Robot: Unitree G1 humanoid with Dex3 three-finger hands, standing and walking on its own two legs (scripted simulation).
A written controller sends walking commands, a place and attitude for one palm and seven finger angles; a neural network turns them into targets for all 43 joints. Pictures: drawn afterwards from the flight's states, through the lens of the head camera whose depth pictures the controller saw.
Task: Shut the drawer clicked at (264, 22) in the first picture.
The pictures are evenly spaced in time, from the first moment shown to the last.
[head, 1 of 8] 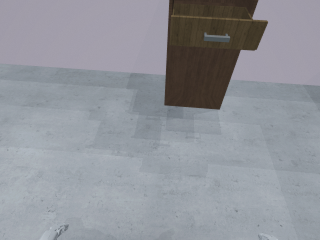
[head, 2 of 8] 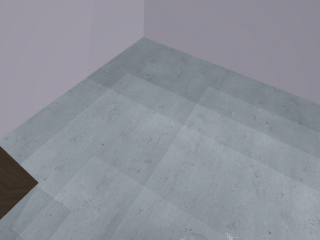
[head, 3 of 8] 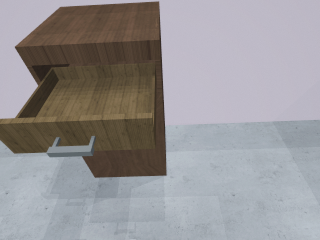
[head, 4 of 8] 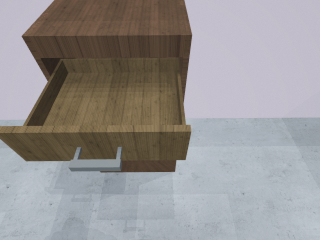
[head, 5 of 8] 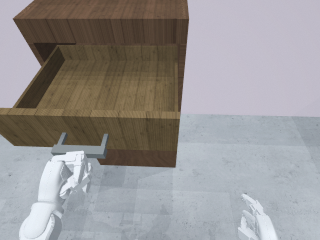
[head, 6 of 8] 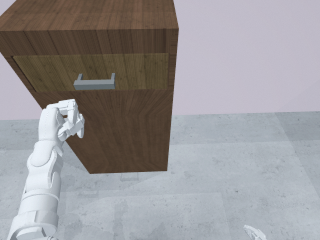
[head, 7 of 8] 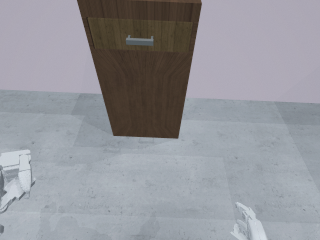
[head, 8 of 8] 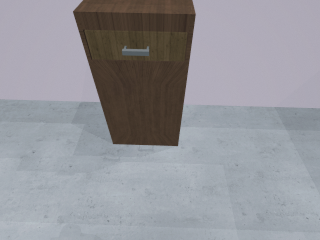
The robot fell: no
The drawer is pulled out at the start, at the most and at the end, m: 0.30 0.30 0.00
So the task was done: yes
